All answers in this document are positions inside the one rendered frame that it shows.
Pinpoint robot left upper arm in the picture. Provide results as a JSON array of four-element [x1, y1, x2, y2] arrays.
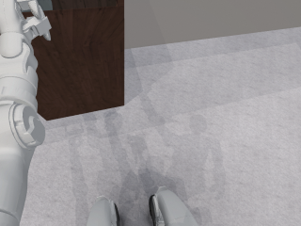
[[0, 103, 45, 226]]

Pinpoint robot left hand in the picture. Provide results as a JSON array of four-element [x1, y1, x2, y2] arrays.
[[0, 0, 52, 43]]

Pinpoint cabinet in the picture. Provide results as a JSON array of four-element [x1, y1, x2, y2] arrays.
[[0, 0, 125, 121]]

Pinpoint handle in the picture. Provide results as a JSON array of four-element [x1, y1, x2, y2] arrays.
[[21, 0, 53, 12]]

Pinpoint left robot forearm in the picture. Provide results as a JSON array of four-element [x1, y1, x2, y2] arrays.
[[0, 32, 39, 114]]

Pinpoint robot shin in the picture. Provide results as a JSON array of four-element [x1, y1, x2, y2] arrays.
[[96, 196, 117, 226], [154, 186, 167, 226]]

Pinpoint right robot shin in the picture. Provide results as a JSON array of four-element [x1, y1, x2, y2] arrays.
[[154, 186, 167, 226]]

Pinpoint left robot shin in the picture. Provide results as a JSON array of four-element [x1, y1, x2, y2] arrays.
[[96, 196, 117, 226]]

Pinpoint drawer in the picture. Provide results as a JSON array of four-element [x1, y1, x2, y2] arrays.
[[22, 0, 117, 13]]

